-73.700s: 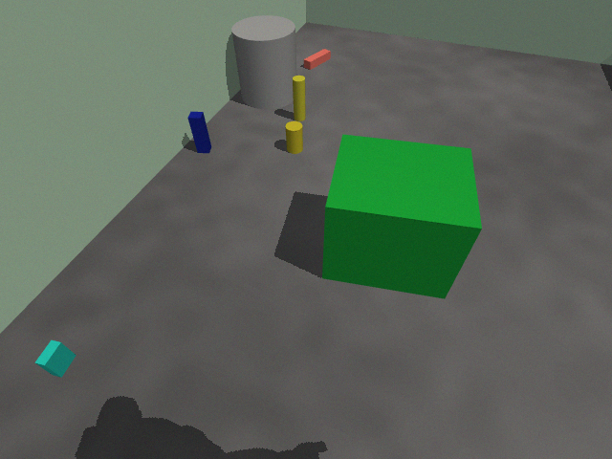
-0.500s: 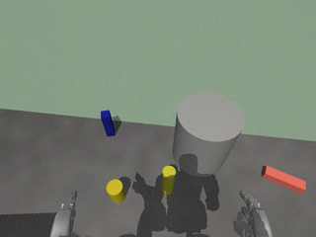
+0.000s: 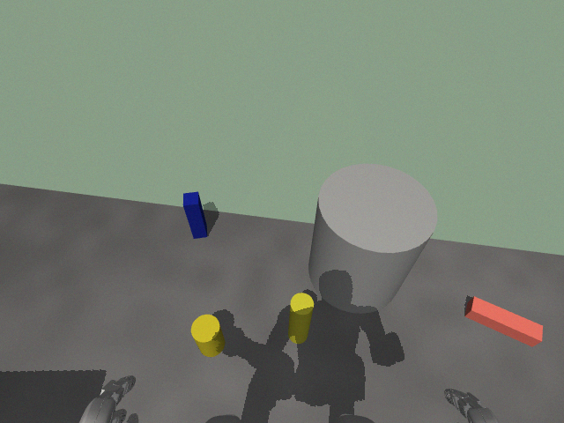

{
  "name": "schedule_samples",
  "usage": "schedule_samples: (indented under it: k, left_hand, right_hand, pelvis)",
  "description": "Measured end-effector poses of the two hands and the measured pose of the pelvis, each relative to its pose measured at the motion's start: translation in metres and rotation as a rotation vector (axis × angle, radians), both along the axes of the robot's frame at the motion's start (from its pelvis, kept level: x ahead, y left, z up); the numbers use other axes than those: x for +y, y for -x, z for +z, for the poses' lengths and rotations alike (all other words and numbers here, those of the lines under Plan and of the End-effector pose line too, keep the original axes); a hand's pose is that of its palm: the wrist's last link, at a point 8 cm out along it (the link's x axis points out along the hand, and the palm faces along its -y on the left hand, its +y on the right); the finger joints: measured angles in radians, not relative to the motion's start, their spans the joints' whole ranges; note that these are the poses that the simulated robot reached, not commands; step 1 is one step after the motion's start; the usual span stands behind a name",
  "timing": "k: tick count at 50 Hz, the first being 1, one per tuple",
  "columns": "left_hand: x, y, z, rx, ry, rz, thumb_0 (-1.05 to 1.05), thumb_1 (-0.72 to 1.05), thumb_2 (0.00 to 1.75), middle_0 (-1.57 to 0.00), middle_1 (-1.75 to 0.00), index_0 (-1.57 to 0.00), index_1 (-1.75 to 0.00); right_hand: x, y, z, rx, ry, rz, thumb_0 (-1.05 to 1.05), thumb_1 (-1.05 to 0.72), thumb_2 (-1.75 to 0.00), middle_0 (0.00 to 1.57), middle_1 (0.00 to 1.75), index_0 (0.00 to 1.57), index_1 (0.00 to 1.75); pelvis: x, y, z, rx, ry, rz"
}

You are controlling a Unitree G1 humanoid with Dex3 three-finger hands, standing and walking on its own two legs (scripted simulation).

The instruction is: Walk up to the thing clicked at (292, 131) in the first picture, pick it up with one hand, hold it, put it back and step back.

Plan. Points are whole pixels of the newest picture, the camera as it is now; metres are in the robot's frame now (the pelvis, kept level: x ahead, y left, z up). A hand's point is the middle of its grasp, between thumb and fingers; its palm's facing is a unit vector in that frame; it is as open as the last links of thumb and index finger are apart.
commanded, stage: stand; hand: left
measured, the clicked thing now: (208, 336) +0.47 +0.25 -0.66
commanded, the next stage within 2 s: step back in 1.90 s
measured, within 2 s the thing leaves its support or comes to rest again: neither
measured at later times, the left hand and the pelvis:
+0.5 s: hand out of the picture +0.07 +0.25 -0.12, palm faces -0.01 -0.94 -0.35, open 7.4 cm; pelvis +0.01 +0.01 +0.04, yaw +0 degrees
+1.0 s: hand out of the picture +0.07 +0.25 -0.11, palm faces -0.02 -0.93 -0.36, open 7.4 cm; pelvis +0.01 +0.00 +0.04, yaw -1 degrees
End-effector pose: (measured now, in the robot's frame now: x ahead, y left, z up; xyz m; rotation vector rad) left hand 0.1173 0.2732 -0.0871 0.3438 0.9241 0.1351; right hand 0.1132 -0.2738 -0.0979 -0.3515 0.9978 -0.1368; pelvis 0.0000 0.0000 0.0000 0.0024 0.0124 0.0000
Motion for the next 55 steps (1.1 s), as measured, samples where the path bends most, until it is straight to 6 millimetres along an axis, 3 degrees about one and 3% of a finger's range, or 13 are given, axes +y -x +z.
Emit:
schedule_samples:
  k: [7,17,25,38,55]
  left_hand:
    - [0.021,0.034,-0.006,0.155,-0.02,0.07,0.01,0.89,0.89,-0.2,-0.3,-0.2,-0.3]
    - [0.024,0.055,-0.001,0.255,-0.011,0.119,0.01,0.9,0.9,-0.2,-0.3,-0.2,-0.3]
    - [0.024,0.059,0.006,0.28,-0.007,0.13,0.01,0.9,0.9,-0.2,-0.3,-0.2,-0.3]
    - [0.023,0.063,0.012,0.313,-0.019,0.14,0.0,0.9,0.9,-0.2,-0.3,-0.2,-0.3]
    - [0.014,0.049,0.013,0.309,-0.013,0.127,0.0,0.9,0.9,-0.2,-0.3,-0.2,-0.3]
  right_hand:
    - [-0.012,0.03,0.003,0.118,0.017,-0.068,0.01,-0.91,-0.9,0.2,0.3,0.2,0.3]
    - [0.004,0.042,0.004,0.192,-0.027,-0.085,0.01,-0.91,-0.9,0.2,0.3,0.2,0.3]
    - [0.008,0.042,0.008,0.199,-0.047,-0.083,0.01,-0.91,-0.9,0.2,0.3,0.2,0.3]
    - [-0.01,0.051,0.012,0.232,-0.032,-0.109,0.01,-0.91,-0.9,0.2,0.3,0.2,0.3]
    - [-0.021,0.057,0.013,0.258,-0.029,-0.132,0.01,-0.91,-0.9,0.2,0.3,0.2,0.3]
  pelvis:
    - [0.005,-0.008,0.013,-0.026,0.002,-0.002]
    - [0.009,-0.009,0.029,-0.058,0.004,-0.001]
    - [0.008,-0.005,0.038,-0.075,0.0,-0.002]
    - [0.002,-0.003,0.043,-0.08,-0.003,-0.005]
    - [-0.005,-0.007,0.045,-0.075,0.001,-0.016]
